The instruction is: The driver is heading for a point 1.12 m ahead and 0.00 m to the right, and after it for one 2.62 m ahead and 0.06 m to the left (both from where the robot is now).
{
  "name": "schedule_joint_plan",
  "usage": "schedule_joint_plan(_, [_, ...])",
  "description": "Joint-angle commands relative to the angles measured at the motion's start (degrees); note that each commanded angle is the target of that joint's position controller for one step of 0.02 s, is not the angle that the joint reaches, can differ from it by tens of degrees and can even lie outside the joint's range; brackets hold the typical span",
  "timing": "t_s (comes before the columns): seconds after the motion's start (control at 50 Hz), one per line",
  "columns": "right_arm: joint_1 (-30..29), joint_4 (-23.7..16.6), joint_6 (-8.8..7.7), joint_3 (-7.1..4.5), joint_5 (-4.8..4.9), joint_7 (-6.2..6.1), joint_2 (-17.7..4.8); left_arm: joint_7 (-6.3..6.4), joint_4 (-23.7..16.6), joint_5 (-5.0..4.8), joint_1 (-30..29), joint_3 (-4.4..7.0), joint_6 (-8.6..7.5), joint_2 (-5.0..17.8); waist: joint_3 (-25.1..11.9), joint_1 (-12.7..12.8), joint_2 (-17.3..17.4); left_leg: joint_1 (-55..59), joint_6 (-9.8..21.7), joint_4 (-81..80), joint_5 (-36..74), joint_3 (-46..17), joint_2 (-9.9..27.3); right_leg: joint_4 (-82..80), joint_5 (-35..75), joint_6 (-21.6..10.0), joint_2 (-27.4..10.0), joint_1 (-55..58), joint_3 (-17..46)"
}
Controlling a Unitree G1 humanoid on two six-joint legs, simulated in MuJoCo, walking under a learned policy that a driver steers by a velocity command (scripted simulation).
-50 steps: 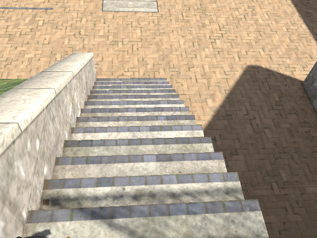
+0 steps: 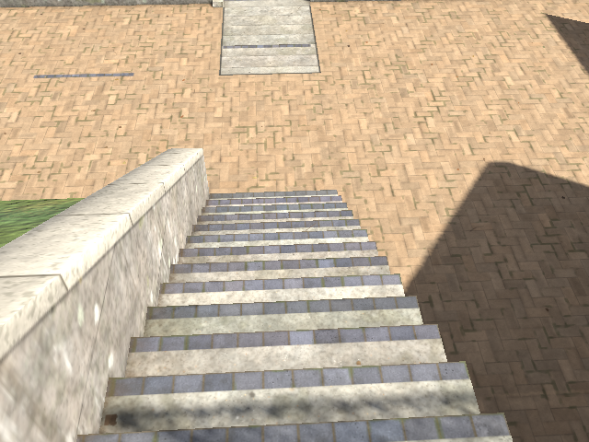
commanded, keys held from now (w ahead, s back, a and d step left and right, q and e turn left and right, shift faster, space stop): w+e+shift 0.30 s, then w+q+shift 0.70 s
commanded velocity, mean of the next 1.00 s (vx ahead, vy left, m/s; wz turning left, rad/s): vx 0.95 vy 0.00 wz -0.02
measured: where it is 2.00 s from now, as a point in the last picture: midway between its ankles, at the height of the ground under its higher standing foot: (336, 371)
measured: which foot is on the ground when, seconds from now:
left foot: down 0.00-0.48, up 0.50-0.94, down 0.96-1.00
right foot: up 0.00-0.46, down 0.48-0.94, up 0.96-1.00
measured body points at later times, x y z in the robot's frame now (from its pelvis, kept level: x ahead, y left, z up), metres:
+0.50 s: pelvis +0.25 -0.19 -0.18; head +0.26 -0.21 +0.27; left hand +0.52 -0.03 -0.25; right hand +0.06 -0.41 -0.31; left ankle +0.01 +0.10 -0.64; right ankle +0.31 -0.35 -0.90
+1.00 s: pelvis +0.55 -0.31 -0.37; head +0.52 -0.31 +0.08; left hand +0.68 -0.06 -0.48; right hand +0.60 -0.60 -0.48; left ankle +0.55 -0.28 -1.09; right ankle +0.40 -0.42 -0.78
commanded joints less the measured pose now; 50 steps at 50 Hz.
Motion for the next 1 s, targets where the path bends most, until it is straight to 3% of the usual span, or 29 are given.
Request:
schedule_joint_plan(0.02, [-1.6, -2.8, -1.7, -1.54, -0.19, -1.23, -8.1, -0.43, -4.4, 1.21, -2.5, 1.56, -1.27, 4.8, 5.2, -1.0, 6.6, 3.8, 7.1, -13.0, -3.2, -13.2, 16.3, 10.4, 8.7, 1.7, -6.8, -16.5, -1.8])
schedule_joint_plan(0.08, [1.0, -0.4, -2.28, -1.58, -1.98, -1.27, -9.1, -0.54, -3.2, 1.91, -0.9, 2.19, -1.84, 5.1, 2.5, -0.8, 4.0, 4.2, 7.2, -5.9, 6.6, -6.4, 15.5, 15.7, 17.0, 1.6, -8.6, -15.1, -4.7])
schedule_joint_plan(0.22, [5.4, 2.9, -1.05, -1.82, -1.15, -1.64, -10.7, -1.63, -7.0, 1.71, -7.0, 1.72, -1.51, 3.3, 6.8, -2.3, 8.1, 9.3, 5.7, 5.2, 29.1, 0.8, 20.1, 15.9, 10.8, 0.6, -10.1, -21.7, -10.5])
schedule_joint_plan(0.24, [9.8, 3.9, -1.1, -1.57, -0.56, -2.59, -8.6, -1.99, -7.9, 1.15, -10.1, 1.52, -1.5, 1.6, 9.0, -4.8, 9.9, 17.0, 3.4, 8.3, 19.9, -2.6, 23.9, 14.5, 15.1, -0.2, -12.4, -32.8, -0.7])
schedule_joint_plan(0.32, [18.6, 6.6, -0.94, -1.63, -0.2, -3.7, -7.4, -4.44, -8.7, 0.93, -17.9, 1.0, -3.71, 0.0, 13.7, -9.6, 6.4, 26.5, 1.3, 11.0, 12.0, -2.6, 28.2, 4.1, 20.1, -2.7, -11.9, -47.3, -0.7])
schedule_joint_plan(0.36, [14.3, 5.4, -0.55, -0.5, -0.95, -4.4, -6.9, -7.07, -5.7, -0.68, -14.1, 0.89, -4.29, 0.9, 13.8, -6.4, -0.6, 7.5, -0.4, 8.5, -0.8, 8.8, 24.3, -17.2, 41.7, -3.7, -11.2, -21.4, -4.5])
schedule_joint_plan(0.38, [12.8, 5.5, -0.33, -1.32, 0.22, -3.68, -8.7, -7.24, -4.4, -0.93, -14.8, 1.1, -4.19, 0.0, 13.4, -5.7, -1.0, -8.1, 0.0, 5.5, -7.5, 12.7, 21.5, -19.2, 44.4, -3.2, -8.1, 0.8, -9.2])
schedule_joint_plan(0.42, [7.8, 6.8, 0.26, -3.1, 0.95, -3.27, -14.2, -5.32, 1.3, -2.08, -0.5, 3.71, -2.95, 3.3, 10.2, 3.2, 7.3, -11.1, 0.1, 12.2, 3.4, 11.5, 22.6, -17.1, 37.9, -1.6, -7.4, 20.1, -7.3])
schedule_joint_plan(0.46, [2.4, 8.3, 0.22, -3.62, 2.63, -2.3, -15.9, -2.54, 12.7, 1.64, 26.7, 8.64, -2.08, 13.2, -4.8, 17.8, 11.1, -8.4, -3.6, 44.0, 30.6, 8.0, 18.2, -19.4, 46.0, -2.9, -7.0, 49.9, -10.5])
schedule_joint_plan(0.48, [-0.3, 9.0, -0.01, -3.82, 4.92, -2.75, -14.2, -1.23, 15.0, 4.91, 30.3, 8.3, -2.5, 13.7, -1.8, 23.2, -3.0, -13.9, -6.9, 72.4, 1.2, 5.2, 6.6, -36.7, 45.7, -7.1, -10.5, 55.1, -8.8])
schedule_joint_plan(0.5, [2.6, 9.7, -0.87, -2.46, 3.68, -3.35, -6.4, -1.35, 17.4, 7.87, 27.1, 5.94, -4.72, 14.1, 1.7, 18.9, -14.9, -24.4, -5.1, 93.5, -35.8, -5.4, 0.7, -29.8, 59.5, -8.5, -16.0, 54.3, -3.4])
schedule_joint_plan(0.52, [23.9, 10.8, -1.94, -1.42, 2.32, -2.23, -0.8, -2.35, 13.8, 8.85, 20.1, 2.91, -6.51, 10.3, -11.1, 4.2, -22.6, -29.5, -2.3, 90.5, -34.0, -20.9, -1.4, -10.6, 75.6, -9.5, -19.7, 59.4, -1.7])
schedule_joint_plan(0.54, [27.0, 13.6, -1.59, -1.77, 3.06, -2.27, -1.9, -3.4, 14.5, 7.19, 17.8, 3.43, -6.5, 8.2, -13.3, 2.7, -15.0, -28.4, -2.9, 85.6, -28.2, -19.0, 0.0, -14.6, 65.4, -10.9, -22.7, 51.8, 1.1])
schedule_joint_plan(0.58, [17.1, 11.0, 0.23, -1.59, 3.31, -4.06, -2.4, -4.3, 15.4, 3.78, 10.2, 2.39, -6.94, 2.6, -6.3, 1.4, 0.0, -33.0, -0.6, 78.8, -10.1, -11.0, 3.8, -28.4, 30.7, -7.0, -23.3, 36.6, 6.8])
schedule_joint_plan(0.6, [16.1, 7.6, 1.17, -1.05, 6.15, -4.72, 1.9, -4.61, 14.8, 4.23, 6.6, 2.48, -8.66, 4.1, -4.5, -2.1, -10.5, -34.5, 1.3, 73.5, 2.9, -13.5, 4.9, -30.4, 25.9, -6.4, -31.4, 24.8, 13.5])
schedule_joint_plan(0.64, [11.6, 6.6, 3.52, 0.04, 3.82, -3.74, 3.7, -4.21, 14.1, 5.09, 2.4, 1.0, -10.64, 0.4, 3.0, -2.2, -4.1, -34.8, 0.2, 60.3, 9.5, -12.4, 9.0, -27.3, 17.8, -5.5, -29.9, 10.5, 6.0])
schedule_joint_plan(0.68, [4.9, 2.9, 4.01, -0.64, 2.74, -3.94, 0.9, -2.64, 14.8, 5.98, 3.2, 0.89, -11.49, 2.3, 3.5, -1.4, -3.9, -37.7, -1.3, 55.9, 5.8, -10.7, 10.0, -27.4, 21.5, -9.2, -31.5, 9.8, 6.1])
schedule_joint_plan(0.7, [7.1, 3.5, 4.04, -1.08, 3.62, -3.61, -0.9, -2.6, 15.7, 6.81, 4.6, 0.78, -11.57, 2.9, 0.4, -1.5, -3.8, -37.7, -0.2, 52.5, 9.9, -12.0, 9.3, -25.8, 28.2, -7.6, -29.4, 13.4, 3.3])
schedule_joint_plan(0.74, [4.7, 2.9, 3.17, -2.09, 3.83, -1.92, -2.6, -0.56, 14.7, 4.66, 3.4, 0.84, -11.56, 0.1, 1.3, -1.2, -6.9, -40.1, 2.1, 37.1, 31.8, -15.0, 8.9, -20.6, 13.0, -2.2, -27.2, 16.8, -3.2])
schedule_joint_plan(0.76, [-0.1, 1.5, 2.91, -2.53, 2.85, -0.33, -3.1, 1.41, 14.6, 4.46, 3.7, 0.05, -10.9, -0.9, 3.7, -0.9, -2.8, -35.1, 1.5, 25.4, 49.4, -11.5, 6.2, -18.9, 8.5, 0.2, -23.7, 12.2, -12.1])
schedule_joint_plan(0.8, [-5.0, 0.3, 2.66, -1.73, 1.36, 2.33, 0.5, 3.52, 15.1, 4.33, 4.8, -0.16, -10.62, 0.8, 4.2, 0.6, -3.1, -20.5, 2.3, 18.6, 57.6, -1.1, 2.7, -20.6, 6.5, 1.7, -20.4, 7.2, -21.1])
schedule_joint_plan(0.82, [-6.0, 0.1, 2.86, -1.56, 2.04, 3.02, 1.3, 4.03, 15.6, 3.6, 5.2, 0.18, -10.25, 1.4, 5.3, 0.3, -3.9, -15.8, 2.0, 18.0, 53.8, 0.6, 2.5, -20.4, 4.1, 1.1, -19.8, 5.9, -21.6])
schedule_joint_plan(0.88, [13.7, 6.9, 4.84, -5.29, 2.94, 2.3, -5.3, 2.7, 13.1, 3.78, -3.2, 1.65, -8.23, 5.5, 2.9, -8.4, -5.2, 1.4, 3.6, 26.7, 44.3, 7.6, -1.2, -2.0, 27.1, 2.6, -20.9, 5.2, -24.4])
schedule_joint_plan(0.9, [20.8, 9.7, 6.5, -7.16, 0.98, 1.18, -9.2, 2.09, 12.3, 2.05, -5.3, 2.03, -7.78, 6.6, 0.8, -11.7, -1.0, 9.3, 5.6, 26.2, 39.1, 11.8, -3.5, 7.2, 46.2, 3.7, -19.2, 7.7, -24.9])
schedule_joint_plan(0.92, [23.1, 10.2, 7.13, -7.0, 0.57, 0.94, -8.3, 2.27, 12.5, -0.18, -5.4, 2.48, -7.61, 6.1, 6.4, -12.5, -3.4, 3.3, 9.4, 4.1, 30.9, 9.2, 1.5, 22.0, 49.0, 5.7, -17.7, 13.7, -23.0])
schedule_joint_plan(0.94, [28.7, 13.4, 6.2, -6.86, -0.2, 1.77, -7.1, 2.38, 14.4, -1.05, -8.6, 2.57, -7.93, 4.6, 8.8, -17.2, 9.0, 8.4, 14.0, -9.5, 42.2, 4.1, 6.5, 53.2, 17.2, 5.1, -12.6, 10.4, -22.8])
schedule_joint_plan(0.96, [31.5, 17.3, 4.3, -4.64, 0.68, 1.87, -3.6, 3.33, 11.4, 1.52, -13.1, 1.45, -7.93, -0.3, 14.8, -18.2, 24.3, 11.2, 15.9, -15.3, 61.7, 1.8, 6.8, 74.6, -30.1, 4.1, -3.1, -4.3, -24.3])
schedule_joint_plan(0.98, [24.1, 15.3, 2.09, -1.1, 1.01, 1.95, -2.8, 3.63, 0.7, 4.59, -10.5, 0.26, -8.96, -5.4, 11.7, -3.2, 33.5, 15.1, 15.7, 8.4, 86.2, -9.4, 1.9, 69.2, -37.3, 3.7, 1.4, -21.5, -13.1])
schedule_joint_plan(1.0, [26.2, 15.2, 1.71, -1.46, 2.16, 1.77, -2.5, 2.63, -3.4, 5.03, -12.2, -1.04, -10.04, -7.7, 4.6, -4.2, 24.4, 20.8, 21.4, 10.5, 77.1, -17.0, 4.7, 61.4, -37.8, 2.6, -0.4, -28.3, -8.4])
